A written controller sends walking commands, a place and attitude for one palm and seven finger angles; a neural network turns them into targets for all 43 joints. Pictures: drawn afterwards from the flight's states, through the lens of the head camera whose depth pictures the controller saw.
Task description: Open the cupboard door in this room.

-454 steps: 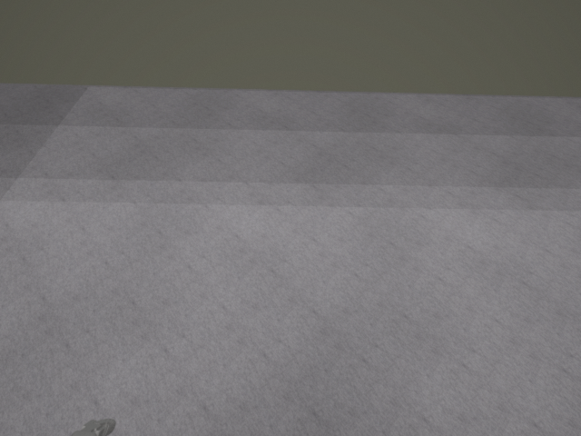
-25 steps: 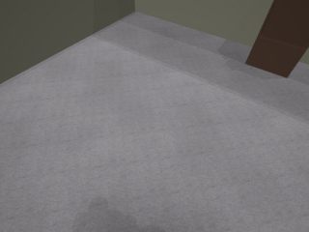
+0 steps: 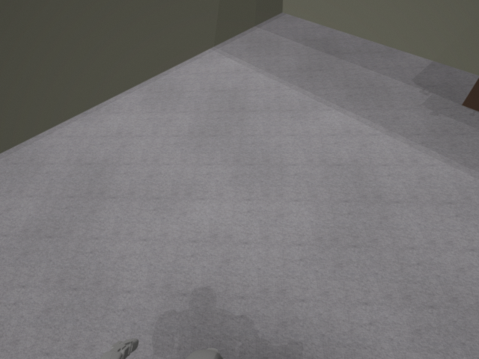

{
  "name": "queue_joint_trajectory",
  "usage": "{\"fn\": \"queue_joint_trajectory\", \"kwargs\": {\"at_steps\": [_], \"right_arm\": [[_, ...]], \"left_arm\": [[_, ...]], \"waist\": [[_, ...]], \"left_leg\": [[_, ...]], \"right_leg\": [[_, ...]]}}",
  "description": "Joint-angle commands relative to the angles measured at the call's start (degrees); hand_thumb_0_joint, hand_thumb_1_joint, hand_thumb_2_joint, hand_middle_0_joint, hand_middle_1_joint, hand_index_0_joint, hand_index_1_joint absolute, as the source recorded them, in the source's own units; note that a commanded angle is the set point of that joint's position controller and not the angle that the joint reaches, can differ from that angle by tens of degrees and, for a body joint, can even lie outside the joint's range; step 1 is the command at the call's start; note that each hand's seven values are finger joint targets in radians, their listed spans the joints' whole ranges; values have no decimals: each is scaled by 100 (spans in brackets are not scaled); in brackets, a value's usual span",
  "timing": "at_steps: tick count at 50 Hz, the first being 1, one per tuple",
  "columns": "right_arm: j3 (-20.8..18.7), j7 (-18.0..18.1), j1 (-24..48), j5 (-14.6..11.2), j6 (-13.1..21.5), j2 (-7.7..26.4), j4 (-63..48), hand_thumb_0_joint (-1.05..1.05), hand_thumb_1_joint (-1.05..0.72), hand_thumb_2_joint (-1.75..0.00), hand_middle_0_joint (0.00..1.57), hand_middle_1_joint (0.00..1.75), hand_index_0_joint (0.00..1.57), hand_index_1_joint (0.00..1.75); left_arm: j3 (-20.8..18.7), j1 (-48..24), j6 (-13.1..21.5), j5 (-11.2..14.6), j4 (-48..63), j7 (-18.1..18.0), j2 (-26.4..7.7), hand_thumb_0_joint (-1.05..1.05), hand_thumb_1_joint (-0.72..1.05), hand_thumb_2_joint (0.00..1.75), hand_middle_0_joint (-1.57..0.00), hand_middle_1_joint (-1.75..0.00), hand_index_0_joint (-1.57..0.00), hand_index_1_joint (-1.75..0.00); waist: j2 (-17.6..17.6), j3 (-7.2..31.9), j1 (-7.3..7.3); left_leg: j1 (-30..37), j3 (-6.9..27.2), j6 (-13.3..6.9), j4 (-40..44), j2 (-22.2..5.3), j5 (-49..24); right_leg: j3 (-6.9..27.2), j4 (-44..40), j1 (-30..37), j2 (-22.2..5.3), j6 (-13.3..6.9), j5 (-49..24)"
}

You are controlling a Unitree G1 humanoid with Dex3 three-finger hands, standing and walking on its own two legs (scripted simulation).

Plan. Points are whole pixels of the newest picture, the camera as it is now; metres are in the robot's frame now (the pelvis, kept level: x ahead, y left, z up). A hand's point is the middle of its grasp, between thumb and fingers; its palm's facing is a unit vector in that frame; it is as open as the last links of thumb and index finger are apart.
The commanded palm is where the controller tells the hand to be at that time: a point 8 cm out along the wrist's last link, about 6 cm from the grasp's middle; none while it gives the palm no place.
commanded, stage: turn or walk to find it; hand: left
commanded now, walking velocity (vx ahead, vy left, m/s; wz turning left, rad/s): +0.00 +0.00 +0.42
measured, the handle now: out of the picture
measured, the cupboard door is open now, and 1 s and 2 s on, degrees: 0 0 0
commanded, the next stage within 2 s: none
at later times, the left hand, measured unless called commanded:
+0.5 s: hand out of the picture -0.08 +0.22 -0.18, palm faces +0.28 -0.93 -0.25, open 7.4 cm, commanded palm none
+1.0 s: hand out of the picture +0.00 +0.19 -0.14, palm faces +0.39 -0.87 -0.29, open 7.3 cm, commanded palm none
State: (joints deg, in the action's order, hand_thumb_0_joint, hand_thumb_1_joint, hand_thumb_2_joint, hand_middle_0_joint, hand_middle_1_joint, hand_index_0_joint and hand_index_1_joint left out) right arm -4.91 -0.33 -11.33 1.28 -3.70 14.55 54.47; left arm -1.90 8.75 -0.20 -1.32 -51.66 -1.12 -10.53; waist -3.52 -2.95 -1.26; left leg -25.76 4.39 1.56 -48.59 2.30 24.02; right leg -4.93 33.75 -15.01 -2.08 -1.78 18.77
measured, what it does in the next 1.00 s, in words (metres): steps on the spot, turning left: left foot, then right foot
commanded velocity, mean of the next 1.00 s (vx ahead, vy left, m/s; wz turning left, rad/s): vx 0.00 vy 0.00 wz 0.42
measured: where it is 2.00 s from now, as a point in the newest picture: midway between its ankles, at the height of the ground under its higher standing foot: outside the picture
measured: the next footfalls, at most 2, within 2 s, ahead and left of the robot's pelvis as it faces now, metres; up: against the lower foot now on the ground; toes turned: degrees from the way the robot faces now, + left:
left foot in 0.44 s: -0.02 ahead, +0.13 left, +0.00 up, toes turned +17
right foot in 0.86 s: +0.06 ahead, -0.10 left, +0.00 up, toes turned +17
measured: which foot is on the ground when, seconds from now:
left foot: up 0.00-0.42, down 0.44-0.88, up 0.90-1.00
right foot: down 0.00-0.44, up 0.46-0.84, down 0.86-1.00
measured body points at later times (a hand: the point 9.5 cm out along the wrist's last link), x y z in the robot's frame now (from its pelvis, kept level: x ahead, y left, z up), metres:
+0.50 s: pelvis -0.02 +0.02 +0.00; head +0.02 +0.05 +0.44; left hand -0.09 +0.27 -0.16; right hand +0.16 -0.19 -0.13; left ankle -0.06 +0.12 -0.73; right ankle -0.02 -0.10 -0.71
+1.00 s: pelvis -0.02 -0.02 +0.01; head +0.02 -0.05 +0.45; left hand -0.02 +0.24 -0.11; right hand +0.12 -0.25 -0.16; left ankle -0.10 +0.10 -0.66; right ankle +0.02 -0.11 -0.73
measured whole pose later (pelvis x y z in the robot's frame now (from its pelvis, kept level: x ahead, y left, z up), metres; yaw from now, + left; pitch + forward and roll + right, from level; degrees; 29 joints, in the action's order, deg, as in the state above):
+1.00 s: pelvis -0.02 -0.02 +0.01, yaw +25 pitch -1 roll +2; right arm -4.9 -0.5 -13.2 1.1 -4.4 14.7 56.3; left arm -1.2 9.6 0.0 -1.2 -51.6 -1.2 -9.7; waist -3.0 -4.0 -1.7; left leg -26.0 2.5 2.1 -61.8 2.0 25.5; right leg -6.7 31.1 -13.3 -3.6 -1.7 17.3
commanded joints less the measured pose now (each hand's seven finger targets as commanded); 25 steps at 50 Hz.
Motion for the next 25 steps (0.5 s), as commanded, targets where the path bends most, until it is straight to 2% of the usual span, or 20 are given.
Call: {"fn": "queue_joint_trajectory", "kwargs": {"at_steps": [1,2,3,5,6,8,12,16,17,19,20,21,22,23,24,25], "right_arm": [[-119,-62,-124,31,57,391,-257,0,-90,-90,20,30,20,30],[-84,-68,-176,24,59,359,-208,0,-90,-90,20,30,20,30],[-73,-65,-163,12,56,360,-193,0,-90,-90,20,30,20,30],[-43,-54,4,3,47,369,-216,0,-90,-90,20,30,20,30],[-31,-55,164,-4,45,346,-232,0,-90,-90,20,30,20,30],[11,-42,355,-11,39,340,-256,0,-90,-90,20,30,20,30],[95,-31,707,-51,74,272,-301,0,-90,-90,20,30,20,30],[154,-24,790,-105,133,237,-319,0,-90,-90,20,30,20,30],[164,-18,688,-106,156,235,-304,0,-90,-90,20,30,20,30],[160,-8,423,-91,202,281,-229,0,-90,-90,20,30,20,30],[127,-13,213,-74,251,412,-179,0,-90,-90,20,30,20,30],[29,-7,61,-32,301,860,-196,0,-90,-90,20,30,20,30],[-70,18,-197,-22,278,1305,-185,0,-90,-90,20,30,20,30],[-89,85,-407,-26,259,1304,-52,0,-90,-90,20,30,20,30],[-65,139,-309,-13,274,1196,-42,0,-90,-90,20,30,20,30],[-26,153,39,-21,270,1032,-132,0,-90,-90,20,30,20,30]], "left_arm": [[-230,-80,100,23,398,-79,-920,0,90,90,-20,-30,-20,-30],[-202,28,134,20,386,-74,-893,0,90,90,-20,-30,-20,-30],[-202,202,152,23,334,-80,-890,0,90,90,-20,-30,-20,-30],[-212,535,152,23,225,-87,-950,0,90,90,-20,-30,-20,-30],[-212,704,148,18,146,-92,-941,0,90,90,-20,-30,-20,-30],[-233,894,134,-7,67,-104,-1046,0,90,90,-20,-30,-20,-30],[-260,1189,98,-41,-116,-101,-1178,0,90,90,-20,-30,-20,-30],[-300,1151,58,-63,-241,-93,-1290,0,90,90,-20,-30,-20,-30],[-315,1104,50,-63,-252,-92,-1326,0,90,90,-20,-30,-20,-30],[-325,959,25,-23,-284,-78,-1337,0,90,90,-20,-30,-20,-30],[-330,884,2,25,-288,-63,-1266,0,90,90,-20,-30,-20,-30],[-307,918,-36,54,-184,-29,-1067,0,90,90,-20,-30,-20,-30],[-189,813,-61,57,31,-4,-739,0,90,90,-20,-30,-20,-30],[-160,398,-142,14,118,-45,-796,0,90,90,-20,-30,-20,-30],[-196,250,-166,28,85,-51,-757,0,90,90,-20,-30,-20,-30],[-221,275,-169,49,11,-26,-852,0,90,90,-20,-30,-20,-30]], "waist": [[1152,-156,-93],[1218,-53,-58],[1271,104,-5],[1259,286,127],[1276,258,214],[1253,292,298],[1307,396,457],[1466,507,476],[1472,586,415],[1362,640,237],[1057,697,77],[-115,834,2],[-1345,717,-113],[-961,602,-290],[-1086,575,-206],[-864,424,-71]], "left_leg": [[-721,-36,83,-2090,-302,-217],[-698,-112,151,-2106,-296,-366],[-685,-159,198,-2086,-301,-402],[-703,-223,258,-1920,-320,-336],[-702,-269,271,-1771,-329,-283],[-649,-343,291,-1449,-389,-80],[-326,-559,244,-563,-398,228],[250,-744,118,423,-393,344],[414,-819,86,791,-381,214],[1122,-973,27,1784,-370,-589],[1793,-857,-63,2570,-513,-1358],[2633,301,-410,2866,-1415,-2498],[2883,1526,-1176,2905,-2578,-4412],[2511,1463,-1452,2889,-2611,-4584],[2450,1310,-1402,2796,-2339,-4615],[2247,1010,-1330,2779,-2100,-4372]], "right_leg": [[1048,-1674,79,-1558,-403,-1715],[782,-1538,347,-1437,-381,-2345],[665,-1444,610,-1438,-409,-2753],[575,-1319,1025,-1493,-480,-3183],[575,-1293,1123,-1515,-468,-3396],[570,-1245,1306,-1668,-579,-3552],[537,-1131,1533,-1791,-677,-3915],[467,-992,1427,-1896,-722,-3815],[381,-884,1437,-1895,-668,-3783],[88,-585,1051,-1791,-383,-3303],[-141,-148,590,-1648,-113,-2802],[-514,771,-464,-1101,276,-1265],[-505,1797,-1575,-563,580,1680],[6,2491,-1591,-488,575,1820],[251,2818,-1760,-481,580,1572],[340,2985,-1738,-493,587,1178]]}}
